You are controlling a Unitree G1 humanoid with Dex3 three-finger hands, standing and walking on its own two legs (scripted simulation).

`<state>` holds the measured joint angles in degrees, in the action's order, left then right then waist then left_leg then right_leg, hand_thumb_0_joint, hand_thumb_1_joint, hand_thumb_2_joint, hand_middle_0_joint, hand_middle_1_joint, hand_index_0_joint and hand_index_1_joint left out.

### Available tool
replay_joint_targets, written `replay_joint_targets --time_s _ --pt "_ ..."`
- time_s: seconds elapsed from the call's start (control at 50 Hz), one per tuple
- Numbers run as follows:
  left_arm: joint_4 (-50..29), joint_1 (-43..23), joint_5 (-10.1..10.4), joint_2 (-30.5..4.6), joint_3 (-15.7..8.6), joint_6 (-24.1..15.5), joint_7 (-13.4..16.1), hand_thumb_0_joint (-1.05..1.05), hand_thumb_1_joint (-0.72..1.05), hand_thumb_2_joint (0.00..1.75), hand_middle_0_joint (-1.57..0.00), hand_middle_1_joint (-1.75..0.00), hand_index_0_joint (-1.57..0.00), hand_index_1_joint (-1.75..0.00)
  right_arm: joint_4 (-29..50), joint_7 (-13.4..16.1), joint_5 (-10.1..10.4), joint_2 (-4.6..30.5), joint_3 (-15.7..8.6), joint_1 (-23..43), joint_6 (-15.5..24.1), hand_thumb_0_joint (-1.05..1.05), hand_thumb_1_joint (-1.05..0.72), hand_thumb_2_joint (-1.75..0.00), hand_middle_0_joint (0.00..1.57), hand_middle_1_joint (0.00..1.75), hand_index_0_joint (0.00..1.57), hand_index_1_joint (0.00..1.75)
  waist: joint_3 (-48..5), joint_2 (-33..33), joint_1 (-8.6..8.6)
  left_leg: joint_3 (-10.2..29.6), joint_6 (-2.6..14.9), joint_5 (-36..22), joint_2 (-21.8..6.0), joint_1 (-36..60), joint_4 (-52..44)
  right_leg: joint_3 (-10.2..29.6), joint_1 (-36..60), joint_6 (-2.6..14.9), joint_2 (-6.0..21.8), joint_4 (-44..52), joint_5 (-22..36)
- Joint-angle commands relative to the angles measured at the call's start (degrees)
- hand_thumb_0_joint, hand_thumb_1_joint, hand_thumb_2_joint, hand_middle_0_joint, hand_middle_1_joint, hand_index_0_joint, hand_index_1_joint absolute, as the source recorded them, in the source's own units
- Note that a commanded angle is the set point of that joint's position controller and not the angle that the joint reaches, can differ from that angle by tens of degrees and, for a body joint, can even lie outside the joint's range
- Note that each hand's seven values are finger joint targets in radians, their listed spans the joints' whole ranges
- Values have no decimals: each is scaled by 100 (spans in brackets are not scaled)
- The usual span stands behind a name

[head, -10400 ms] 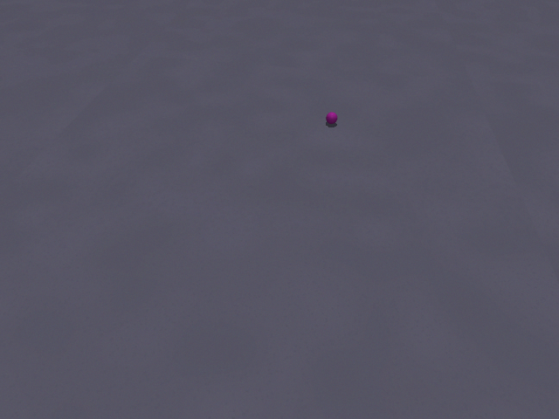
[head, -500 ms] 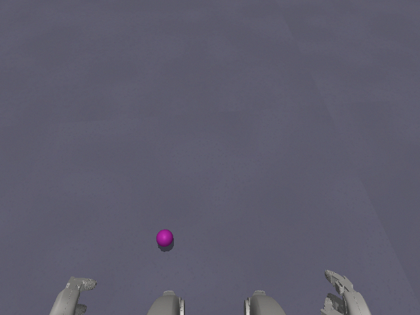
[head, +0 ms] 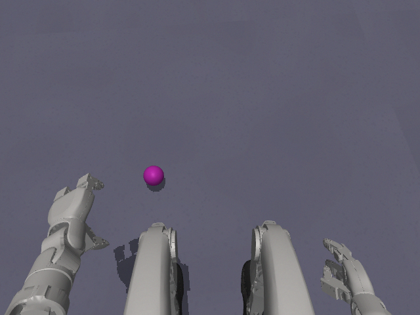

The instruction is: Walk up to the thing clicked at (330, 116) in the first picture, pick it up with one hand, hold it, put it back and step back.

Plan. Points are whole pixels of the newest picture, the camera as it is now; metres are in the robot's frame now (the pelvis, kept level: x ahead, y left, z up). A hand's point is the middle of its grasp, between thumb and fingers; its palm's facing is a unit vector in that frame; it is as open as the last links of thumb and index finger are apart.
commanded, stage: rise first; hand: left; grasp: from above
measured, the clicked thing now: (153, 175) +0.50 +0.20 -0.48
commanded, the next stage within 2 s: none
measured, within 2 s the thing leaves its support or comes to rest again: neither
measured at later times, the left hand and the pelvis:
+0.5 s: hand (113, 196) +0.38 +0.27 -0.27, palm faces -0.48 -0.11 -0.87, open 14.0 cm; pelvis -0.03 +0.00 -0.12, yaw -3 degrees
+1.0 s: hand (123, 189) +0.41 +0.26 -0.33, palm faces -0.47 -0.01 -0.88, open 14.0 cm; pelvis -0.03 +0.00 -0.16, yaw -4 degrees
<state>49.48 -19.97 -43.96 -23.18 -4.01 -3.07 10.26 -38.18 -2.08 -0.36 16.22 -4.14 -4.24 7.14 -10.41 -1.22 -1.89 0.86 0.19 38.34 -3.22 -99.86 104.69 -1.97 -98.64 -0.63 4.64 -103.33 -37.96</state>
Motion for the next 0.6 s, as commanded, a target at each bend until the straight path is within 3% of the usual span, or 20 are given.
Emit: replay_joint_targets --time_s 0.0,0.08,0.1,0.12,0.14,0.2,0.24,0.26,0.32,0.36,0.38,0.42,0.44,0.46,0.52,0.58 --pt "-108 -1269 -421 -1505 -313 -262 272 0 -47 96 -11 -104 -11 -103 340 -32 -58 926 -426 -755 107 0 -86 -89 20 30 20 30 -3300 103 -93 -82 110 -1252 358 1370 -638 12 1696 184 -330 954 1259" --pt "30 -2015 -757 -1969 -450 -480 392 0 -47 97 -10 -105 -11 -104 242 -44 -126 962 -446 -827 26 0 -87 -90 20 30 20 30 -3552 -30 -81 -102 117 -954 348 1130 -269 -12 1291 195 -351 687 852" --pt "231 -2151 -862 -1726 -250 -506 405 0 -49 98 -10 -105 -10 -105 174 -53 -157 946 -432 -893 7 0 -88 -90 20 30 20 30 -3438 -83 -232 -78 121 -879 342 1055 -188 -56 1039 201 -358 599 812" --pt "-212 -2605 -908 -1980 -360 -590 456 0 -49 99 -9 -105 -10 -105 214 -55 -160 944 -458 -905 -13 0 -87 -90 20 30 20 30 -3787 -215 -162 -88 117 -869 344 1118 -115 -30 1081 213 -368 567 745" --pt "284 -2392 -1015 -2076 -426 -581 501 0 -51 100 -8 -106 -9 -106 128 -50 -177 969 -435 -943 -46 0 -88 -90 20 30 20 30 -3619 -185 -183 -70 117 -823 341 1019 -66 -71 939 214 -376 471 692" --pt "703 -2549 -1278 -2192 -406 -623 626 0 -54 102 -6 -107 -7 -106 -41 -75 -248 1000 -393 -1030 -122 0 -88 -90 20 30 20 30 -3231 -201 -283 6 140 -403 331 665 44 -164 460 226 -391 264 287" --pt "541 -2963 -1400 -2346 -416 -693 700 0 -53 101 -6 -107 -7 -106 -83 -97 -287 1012 -393 -1033 -164 0 -89 -90 20 30 20 30 -3426 -547 -282 75 108 -299 319 866 60 -224 215 254 -381 65 233" --pt "442 -3206 -1479 -2357 -344 -714 739 0 -55 103 -5 -106 -6 -106 -4 -96 -294 1029 -374 -962 -168 0 -89 -90 20 30 20 30 -3386 -670 -334 80 107 -259 309 827 100 -246 114 255 -377 -6 234" --pt "1154 -3151 -1661 -2316 -284 -722 849 0 -55 103 -6 -104 -6 -103 -231 -117 -356 1044 -347 -1132 -225 0 -90 -90 20 30 20 30 -3013 -453 -523 78 144 -65 320 426 280 -282 -114 243 -393 -93 71" --pt "811 -3573 -1762 -2417 -250 -783 912 0 -55 102 -6 -103 -7 -102 -148 -134 -377 1062 -316 -1053 -200 0 -90 -90 20 30 20 30 -3252 -841 -452 102 115 -230 305 632 356 -317 -260 269 -371 -266 293" --pt "1286 -3346 -1848 -2368 -233 -744 929 0 -55 103 -6 -102 -6 -102 -307 -143 -390 1071 -316 -1184 -225 0 -90 -90 20 30 20 30 -3200 -750 -491 95 123 -259 307 538 428 -339 -309 271 -394 -315 322" --pt "1480 -3399 -1942 -2365 -206 -744 978 0 -55 102 -6 -102 -7 -102 -330 -175 -411 1073 -296 -1200 -251 0 -90 -90 20 30 20 30 -2966 -680 -585 136 134 -237 312 354 498 -380 -449 272 -384 -443 340" --pt "1029 -3762 -1975 -2438 -205 -800 1018 0 -55 103 -6 -101 -6 -101 -193 -177 -417 1060 -289 -1095 -237 0 -90 -90 20 30 20 30 -3184 -797 -521 104 132 -370 315 421 555 -372 -430 275 -384 -465 456" --pt "1554 -3557 -2095 -2626 -309 -770 1051 0 -55 103 -6 -101 -6 -100 -390 -179 -444 1117 -284 -1219 -261 0 -90 -90 20 30 20 30 -3095 -805 -539 113 130 -299 310 372 605 -383 -534 284 -396 -524 380" --pt "1363 -3889 -2208 -2422 -165 -821 1112 0 -54 101 -6 -101 -7 -100 -283 -230 -472 1147 -274 -1153 -246 0 -90 -90 20 30 20 30 -3172 -1024 -585 180 90 -517 290 516 678 -437 -779 299 -372 -745 644" --pt "1729 -3778 -2370 -2483 -219 -822 1183 0 -54 101 -6 -102 -7 -101 -449 -263 -505 1157 -295 -1328 -288 0 -90 -90 20 30 20 30 -3168 -1002 -637 180 95 -565 295 445 792 -470 -818 298 -389 -845 674"
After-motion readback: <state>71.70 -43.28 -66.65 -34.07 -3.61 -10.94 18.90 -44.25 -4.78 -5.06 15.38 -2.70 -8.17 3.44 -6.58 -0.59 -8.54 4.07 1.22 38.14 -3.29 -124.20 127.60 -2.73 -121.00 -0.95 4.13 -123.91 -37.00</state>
